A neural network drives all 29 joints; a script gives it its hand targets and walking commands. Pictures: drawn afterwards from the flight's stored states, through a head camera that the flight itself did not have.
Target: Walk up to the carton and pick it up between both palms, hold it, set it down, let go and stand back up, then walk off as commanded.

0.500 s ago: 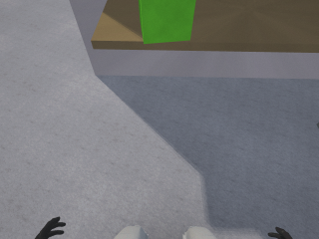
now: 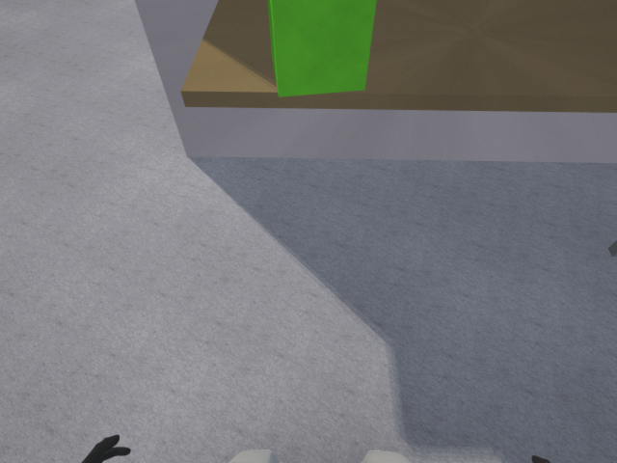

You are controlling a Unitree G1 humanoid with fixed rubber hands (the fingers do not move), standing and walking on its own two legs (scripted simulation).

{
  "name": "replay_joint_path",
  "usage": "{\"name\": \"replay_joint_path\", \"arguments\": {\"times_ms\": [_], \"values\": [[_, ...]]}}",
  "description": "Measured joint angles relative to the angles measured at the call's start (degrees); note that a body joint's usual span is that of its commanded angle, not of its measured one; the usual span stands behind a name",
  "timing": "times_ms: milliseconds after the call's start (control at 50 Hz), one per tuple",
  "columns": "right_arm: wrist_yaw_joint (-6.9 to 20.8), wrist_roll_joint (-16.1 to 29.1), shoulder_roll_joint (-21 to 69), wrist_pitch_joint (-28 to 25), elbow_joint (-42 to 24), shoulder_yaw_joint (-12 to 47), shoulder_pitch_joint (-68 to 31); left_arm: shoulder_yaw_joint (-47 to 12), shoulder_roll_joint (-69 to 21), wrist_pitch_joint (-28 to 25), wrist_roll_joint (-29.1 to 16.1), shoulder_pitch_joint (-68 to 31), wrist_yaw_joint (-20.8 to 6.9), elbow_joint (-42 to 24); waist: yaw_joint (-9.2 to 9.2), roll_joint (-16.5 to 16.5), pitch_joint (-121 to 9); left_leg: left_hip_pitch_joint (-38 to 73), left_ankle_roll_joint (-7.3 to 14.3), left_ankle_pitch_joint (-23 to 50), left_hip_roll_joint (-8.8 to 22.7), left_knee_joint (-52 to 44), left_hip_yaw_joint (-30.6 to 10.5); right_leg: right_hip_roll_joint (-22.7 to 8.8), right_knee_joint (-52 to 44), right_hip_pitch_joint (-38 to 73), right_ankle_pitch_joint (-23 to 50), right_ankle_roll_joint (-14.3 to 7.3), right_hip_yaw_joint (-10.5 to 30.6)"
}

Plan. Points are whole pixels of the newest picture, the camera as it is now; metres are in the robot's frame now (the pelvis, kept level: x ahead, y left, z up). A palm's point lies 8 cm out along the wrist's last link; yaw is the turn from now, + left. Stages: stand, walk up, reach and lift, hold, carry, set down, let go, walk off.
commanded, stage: stand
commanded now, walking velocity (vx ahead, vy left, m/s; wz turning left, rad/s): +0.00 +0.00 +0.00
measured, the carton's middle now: (316, 20) +0.98 +0.01 +0.09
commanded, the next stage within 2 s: none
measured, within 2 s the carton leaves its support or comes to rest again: neither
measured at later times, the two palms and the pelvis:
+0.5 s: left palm out of the picture +0.09 +0.30 -0.10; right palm out of the picture +0.07 -0.31 -0.11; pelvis -0.01 +0.00 +0.01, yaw +0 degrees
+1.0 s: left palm out of the picture +0.08 +0.30 -0.10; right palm out of the picture +0.06 -0.31 -0.10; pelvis -0.01 +0.00 +0.01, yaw +0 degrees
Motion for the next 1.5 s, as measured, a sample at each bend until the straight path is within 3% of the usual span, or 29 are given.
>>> {"name": "replay_joint_path", "arguments": {"times_ms": [1500], "values": [[0.0,0.0,0.0,-0.2,2.8,0.8,0.0,0.0,-0.7,-0.3,0.0,0.0,-0.5,2.9,0.00,0.0,-4.2,0.0,-0.2,4.3,0.0,-6.3,0.0,-0.3,-6.2,0.0,4.2,0.0,0.1]]}}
